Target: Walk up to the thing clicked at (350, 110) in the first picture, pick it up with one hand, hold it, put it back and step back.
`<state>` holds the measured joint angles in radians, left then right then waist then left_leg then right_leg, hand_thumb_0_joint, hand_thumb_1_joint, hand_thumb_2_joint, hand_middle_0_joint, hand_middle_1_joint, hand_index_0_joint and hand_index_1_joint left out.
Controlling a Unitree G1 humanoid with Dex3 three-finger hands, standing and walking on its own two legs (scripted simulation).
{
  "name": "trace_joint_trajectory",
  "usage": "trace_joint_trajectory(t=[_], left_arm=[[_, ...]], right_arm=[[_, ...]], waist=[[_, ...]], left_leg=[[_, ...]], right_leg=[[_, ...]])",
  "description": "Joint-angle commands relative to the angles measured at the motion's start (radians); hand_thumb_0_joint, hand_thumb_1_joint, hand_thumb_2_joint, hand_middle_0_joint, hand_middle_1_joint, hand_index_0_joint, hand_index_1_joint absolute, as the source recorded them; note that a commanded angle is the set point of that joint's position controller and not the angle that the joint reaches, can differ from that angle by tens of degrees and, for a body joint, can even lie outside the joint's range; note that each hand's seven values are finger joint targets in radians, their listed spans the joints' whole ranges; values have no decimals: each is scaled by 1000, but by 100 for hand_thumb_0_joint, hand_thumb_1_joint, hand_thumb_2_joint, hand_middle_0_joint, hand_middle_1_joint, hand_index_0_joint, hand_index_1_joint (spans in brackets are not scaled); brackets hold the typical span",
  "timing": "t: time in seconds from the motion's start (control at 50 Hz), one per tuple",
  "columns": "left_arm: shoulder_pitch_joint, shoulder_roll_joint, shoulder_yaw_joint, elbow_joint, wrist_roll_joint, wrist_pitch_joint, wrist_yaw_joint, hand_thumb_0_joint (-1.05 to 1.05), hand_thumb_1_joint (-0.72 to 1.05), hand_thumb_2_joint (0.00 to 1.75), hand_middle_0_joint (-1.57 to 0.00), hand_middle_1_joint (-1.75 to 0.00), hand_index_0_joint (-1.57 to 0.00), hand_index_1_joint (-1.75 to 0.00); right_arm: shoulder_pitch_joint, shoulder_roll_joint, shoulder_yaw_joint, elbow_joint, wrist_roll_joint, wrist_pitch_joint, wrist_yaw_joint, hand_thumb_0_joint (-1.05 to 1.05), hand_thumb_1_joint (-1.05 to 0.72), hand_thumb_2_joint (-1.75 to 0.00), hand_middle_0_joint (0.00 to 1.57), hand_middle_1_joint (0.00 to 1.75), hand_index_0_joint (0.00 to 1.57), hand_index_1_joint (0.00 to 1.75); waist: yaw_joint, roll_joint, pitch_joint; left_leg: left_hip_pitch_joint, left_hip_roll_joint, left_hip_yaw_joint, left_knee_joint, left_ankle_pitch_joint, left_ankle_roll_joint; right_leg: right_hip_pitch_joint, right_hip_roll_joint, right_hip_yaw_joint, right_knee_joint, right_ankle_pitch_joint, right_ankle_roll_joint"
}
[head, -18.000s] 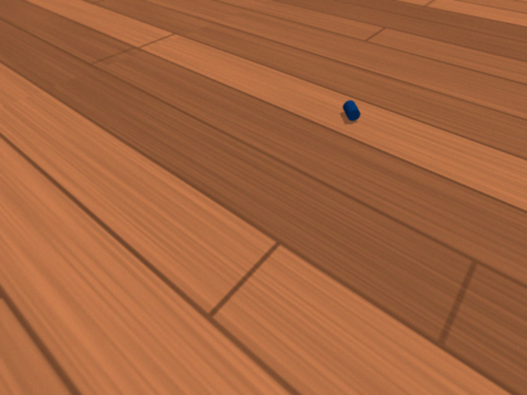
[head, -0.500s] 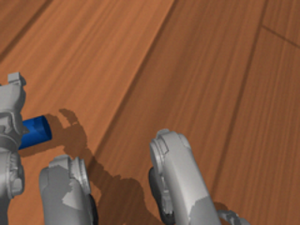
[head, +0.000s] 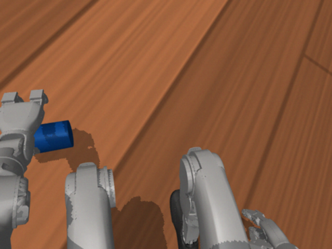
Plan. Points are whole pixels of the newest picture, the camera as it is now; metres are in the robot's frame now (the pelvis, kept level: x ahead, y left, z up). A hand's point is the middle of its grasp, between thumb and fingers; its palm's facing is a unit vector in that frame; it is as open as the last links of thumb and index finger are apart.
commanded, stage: close in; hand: left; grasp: from above
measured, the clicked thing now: (48, 137) +0.44 +0.27 -0.29
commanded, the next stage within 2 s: rest palm in 0.46 s
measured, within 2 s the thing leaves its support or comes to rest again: neither
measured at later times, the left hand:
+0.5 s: hand (34, 133) +0.43 +0.28 -0.20, palm faces -0.46 -0.10 -0.88, open 14.2 cm
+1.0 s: hand (41, 134) +0.43 +0.28 -0.25, palm faces -0.45 -0.13 -0.88, open 14.2 cm
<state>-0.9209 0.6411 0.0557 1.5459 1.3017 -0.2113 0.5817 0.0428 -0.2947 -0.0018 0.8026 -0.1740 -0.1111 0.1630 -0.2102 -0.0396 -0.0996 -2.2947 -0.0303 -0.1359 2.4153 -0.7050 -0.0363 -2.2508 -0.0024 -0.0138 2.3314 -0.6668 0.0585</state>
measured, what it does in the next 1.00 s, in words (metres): stands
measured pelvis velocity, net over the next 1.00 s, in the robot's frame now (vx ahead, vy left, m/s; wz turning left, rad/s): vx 0.00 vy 0.00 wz -0.07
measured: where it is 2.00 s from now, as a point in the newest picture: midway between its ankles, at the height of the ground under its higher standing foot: (144, 245)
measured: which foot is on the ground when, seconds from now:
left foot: down 0.00-1.00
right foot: down 0.00-1.00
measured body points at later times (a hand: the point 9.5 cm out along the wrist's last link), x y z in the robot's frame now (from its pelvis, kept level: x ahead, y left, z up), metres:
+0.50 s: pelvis +0.00 +0.00 -0.01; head +0.24 +0.06 +0.36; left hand +0.45 +0.29 -0.15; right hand +0.02 -0.27 -0.12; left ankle +0.07 +0.13 -0.30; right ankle +0.10 -0.14 -0.30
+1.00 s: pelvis +0.00 +0.00 -0.03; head +0.25 +0.08 +0.33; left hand +0.45 +0.28 -0.20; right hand +0.03 -0.27 -0.12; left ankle +0.07 +0.13 -0.30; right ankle +0.10 -0.14 -0.29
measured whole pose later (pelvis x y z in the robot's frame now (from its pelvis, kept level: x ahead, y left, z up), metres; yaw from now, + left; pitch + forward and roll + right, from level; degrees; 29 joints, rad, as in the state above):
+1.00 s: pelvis +0.00 +0.00 -0.03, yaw -4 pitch +30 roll -10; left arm -0.92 0.82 0.21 1.70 1.32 -0.26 0.64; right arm 0.10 -0.31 0.11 0.80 -0.28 -0.17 0.26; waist -0.31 -0.06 0.04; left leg -2.35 -0.03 -0.21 2.56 -0.74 -0.04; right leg -2.29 0.03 -0.06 2.42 -0.66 0.08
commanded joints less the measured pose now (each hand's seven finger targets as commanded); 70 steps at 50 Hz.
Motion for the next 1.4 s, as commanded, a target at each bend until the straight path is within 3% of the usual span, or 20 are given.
trace_joint_trajectory(t=[0.0,0.12,0.14,0.16,0.18,0.22,0.26,0.28,0.32,0.42,0.58,0.64,0.72,0.8,0.86,0.92,1.12,1.16,1.24,1.38], left_arm=[[-398,273,64,-3,-4,67,49,0,-55,107,-8,-109,-7,-109],[-217,262,69,-1,-62,121,-45,0,-55,98,-6,-105,-7,-104],[-205,259,65,-11,-74,121,-62,0,-54,97,-6,-105,-7,-104],[-211,321,115,-67,-89,111,-70,0,-54,97,-6,-104,-7,-103],[-209,288,83,-72,-99,101,-88,0,-55,97,-6,-104,-7,-103],[-226,340,127,-143,-104,70,-100,0,-56,98,-6,-104,-7,-103],[-257,322,115,-170,-105,33,-109,0,-55,97,-6,-104,-7,-103],[-260,334,129,-194,-100,13,-103,0,-55,97,-6,-103,-7,-102],[-254,288,87,-175,-93,-21,-99,0,-56,98,-6,-103,-6,-102],[-230,351,134,-204,-55,-78,-33,0,-56,101,-6,-101,-6,-101],[-268,326,124,-67,-4,-38,61,0,-57,103,-6,-98,-5,-100],[-302,332,116,14,8,-23,67,0,-57,103,-6,-98,-5,-100],[-232,370,161,87,6,-13,82,0,-54,100,-6,-99,-5,-100],[-290,396,161,87,6,-22,79,0,-54,99,-6,-100,-5,-100],[-238,424,195,65,1,-35,95,0,-54,99,-6,-99,-5,-100],[-268,389,152,25,1,-50,99,0,-54,99,-6,-100,-5,-100],[-202,428,196,71,1,-56,146,0,-52,98,-6,-100,-6,-100],[-254,403,151,79,8,-52,141,0,-52,98,-6,-100,-6,-100],[-200,432,192,108,8,-46,162,0,-52,99,-6,-101,-6,-101],[-247,434,171,156,11,-44,169,0,-50,97,-7,-101,-7,-101]], right_arm=[[247,-245,-41,13,-11,-8,3,0,-90,-90,20,30,20,30],[217,-237,-22,-35,3,-1,23,0,-90,-90,20,30,20,30],[218,-235,-22,-40,4,3,28,0,-90,-90,20,30,20,30],[234,-256,-30,-54,5,5,27,0,-89,-89,20,30,20,30],[240,-238,-17,-51,8,9,30,0,-89,-89,20,30,20,30],[261,-250,-24,-54,3,15,27,0,-89,-90,20,30,20,30],[278,-248,-22,-56,2,14,29,0,-90,-90,20,30,20,30],[299,-253,-21,-53,-2,13,29,0,-89,-89,20,30,20,30],[306,-243,-17,-31,-2,13,28,0,-90,-90,20,30,20,30],[314,-251,-21,-27,-16,3,22,0,-89,-89,20,30,20,30],[296,-258,-15,4,-36,-24,32,0,-89,-90,20,30,20,30],[284,-269,0,3,-57,-41,46,0,-89,-90,20,30,20,30],[265,-287,8,6,-70,-47,56,0,-89,-90,20,30,20,30],[264,-277,29,4,-91,-57,75,0,-89,-90,20,30,20,30],[260,-294,22,6,-96,-57,78,0,-89,-90,20,30,20,30],[240,-297,24,-1,-107,-67,89,0,-89,-90,20,30,20,30],[261,-307,41,27,-120,-87,119,0,-89,-90,20,30,20,30],[245,-307,44,11,-125,-99,129,0,-89,-90,20,30,20,30],[246,-325,44,20,-123,-108,133,0,-89,-90,20,30,20,30],[228,-331,66,18,-133,-132,153,0,-89,-90,20,30,20,30]], waist=[[-61,318,-566],[-10,339,-619],[-20,311,-603],[-20,272,-609],[-20,275,-599],[-21,267,-628],[-39,241,-630],[-49,261,-633],[-52,268,-621],[-41,289,-599],[-64,319,-544],[-100,300,-493],[-76,324,-498],[-117,325,-492],[-93,361,-504],[-114,389,-512],[-108,380,-492],[-134,380,-457],[-109,377,-461],[-145,354,-406]], left_leg=[[493,-6,114,-271,123,63],[510,-13,113,-281,224,58],[471,-13,121,-264,227,64],[443,-12,118,-257,230,69],[419,-13,120,-251,219,70],[424,-9,120,-234,256,70],[404,-6,115,-213,232,73],[419,-7,110,-214,248,69],[422,-6,105,-209,197,65],[422,-4,108,-208,133,62],[435,-1,101,-207,135,59],[419,-1,96,-183,157,61],[426,-3,88,-193,171,57],[406,2,84,-146,179,63],[425,3,82,-159,180,58],[435,5,78,-146,167,56],[419,11,65,-127,190,50],[403,12,69,-108,163,53],[417,12,54,-128,173,48],[379,15,47,-109,151,52]], right_leg=[[238,18,-138,-226,155,-78],[314,24,-138,-194,239,-89],[337,29,-134,-200,250,-88],[355,26,-132,-203,256,-85],[372,25,-126,-204,247,-85],[415,27,-125,-205,285,-81],[418,28,-124,-208,269,-78],[425,29,-130,-204,281,-79],[381,34,-135,-203,229,-83],[351,37,-139,-210,155,-83],[272,42,-160,-191,167,-82],[258,42,-174,-165,198,-76],[277,43,-186,-150,202,-73],[294,43,-187,-131,229,-67],[308,48,-192,-136,222,-67],[300,53,-197,-124,217,-66],[308,61,-214,-104,239,-69],[290,60,-210,-103,222,-69],[292,64,-223,-101,222,-69],[287,62,-229,-101,209,-61]])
